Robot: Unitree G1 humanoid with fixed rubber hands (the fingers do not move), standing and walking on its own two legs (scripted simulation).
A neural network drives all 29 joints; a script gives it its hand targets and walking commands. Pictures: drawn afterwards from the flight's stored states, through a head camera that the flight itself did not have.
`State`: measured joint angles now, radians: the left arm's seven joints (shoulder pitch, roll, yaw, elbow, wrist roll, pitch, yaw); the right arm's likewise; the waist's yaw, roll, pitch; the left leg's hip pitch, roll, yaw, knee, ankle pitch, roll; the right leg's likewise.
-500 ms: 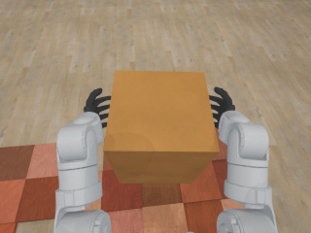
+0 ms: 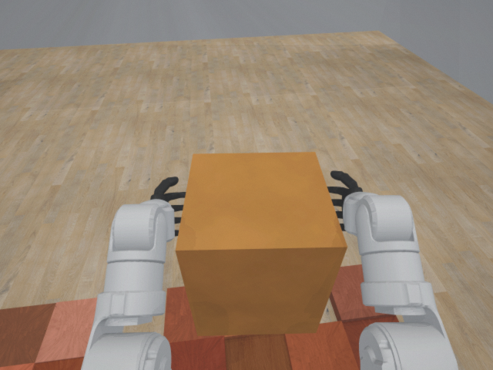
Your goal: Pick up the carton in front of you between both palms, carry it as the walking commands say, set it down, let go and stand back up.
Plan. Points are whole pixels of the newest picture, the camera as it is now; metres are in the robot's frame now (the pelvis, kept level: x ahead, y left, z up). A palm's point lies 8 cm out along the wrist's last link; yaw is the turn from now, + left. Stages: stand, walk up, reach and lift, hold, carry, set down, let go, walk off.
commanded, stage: carry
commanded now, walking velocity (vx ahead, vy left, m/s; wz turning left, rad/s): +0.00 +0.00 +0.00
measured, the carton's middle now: (255, 245) +0.34 +0.00 +0.05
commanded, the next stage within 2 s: none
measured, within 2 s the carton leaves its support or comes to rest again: neither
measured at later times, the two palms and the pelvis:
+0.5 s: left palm (150, 232) +0.31 +0.16 +0.13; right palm (354, 226) +0.31 -0.14 +0.13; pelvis -0.03 +0.01 +0.00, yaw +0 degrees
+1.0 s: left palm (142, 243) +0.29 +0.17 +0.13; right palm (350, 237) +0.29 -0.13 +0.13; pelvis -0.05 +0.01 +0.00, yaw +0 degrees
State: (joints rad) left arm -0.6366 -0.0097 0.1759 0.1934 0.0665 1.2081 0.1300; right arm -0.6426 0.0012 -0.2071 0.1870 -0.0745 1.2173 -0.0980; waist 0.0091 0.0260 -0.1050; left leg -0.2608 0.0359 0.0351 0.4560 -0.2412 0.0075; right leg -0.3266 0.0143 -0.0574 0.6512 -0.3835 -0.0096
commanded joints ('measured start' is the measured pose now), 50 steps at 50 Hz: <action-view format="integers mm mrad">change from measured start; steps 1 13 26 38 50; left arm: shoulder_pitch -734 -765 -767 -768 -765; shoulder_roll -1095 -1115 -1124 -1130 -1134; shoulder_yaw -572 -553 -552 -558 -561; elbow -116 -97 -95 -100 -103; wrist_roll -425 -439 -440 -443 -445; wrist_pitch -27 -23 -18 -16 -15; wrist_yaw -244 -243 -238 -236 -236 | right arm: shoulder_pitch -704 -725 -731 -730 -731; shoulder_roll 1095 1095 1092 1087 1087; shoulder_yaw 578 547 545 548 555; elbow -78 -68 -78 -91 -101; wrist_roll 416 409 412 412 413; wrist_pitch -25 -21 -15 -12 -11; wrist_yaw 226 218 220 221 222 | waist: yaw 0 1 -1 -2 -2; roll -17 -4 6 12 11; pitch -350 -333 -337 -344 -353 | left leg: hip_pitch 168 160 141 138 137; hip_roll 95 98 108 113 111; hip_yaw -46 -58 -76 -84 -85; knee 3 -22 -50 -67 -70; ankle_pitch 344 271 229 206 186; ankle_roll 3 9 20 23 24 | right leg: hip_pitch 91 50 37 27 17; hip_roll -120 -112 -105 -102 -103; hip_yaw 91 98 96 94 94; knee -87 -106 -106 -104 -99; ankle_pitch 366 248 187 171 164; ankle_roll -43 -47 -41 -37 -36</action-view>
